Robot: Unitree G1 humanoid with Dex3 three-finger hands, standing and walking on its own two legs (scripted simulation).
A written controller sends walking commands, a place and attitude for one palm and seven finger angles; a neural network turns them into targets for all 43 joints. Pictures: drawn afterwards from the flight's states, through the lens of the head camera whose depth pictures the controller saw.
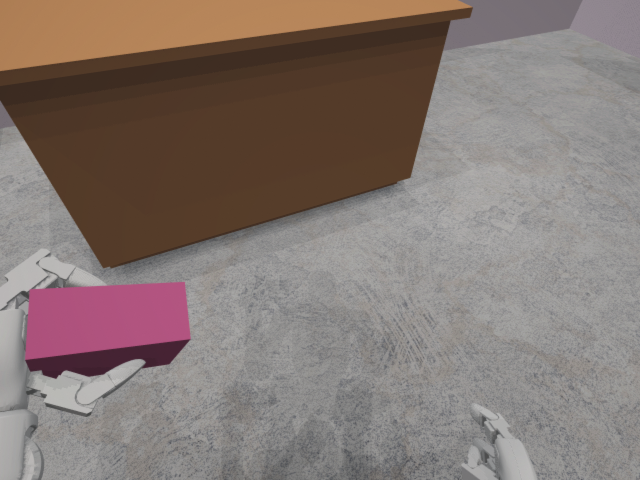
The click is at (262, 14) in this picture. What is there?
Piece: table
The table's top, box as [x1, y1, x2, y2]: [0, 0, 472, 85]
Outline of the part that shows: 0,85 469,17 472,7 458,0 0,0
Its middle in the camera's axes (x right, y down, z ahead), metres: -0.27 -0.74 +1.25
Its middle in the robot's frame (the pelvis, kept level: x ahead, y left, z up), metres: +1.42 +0.36 +0.06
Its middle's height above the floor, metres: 0.83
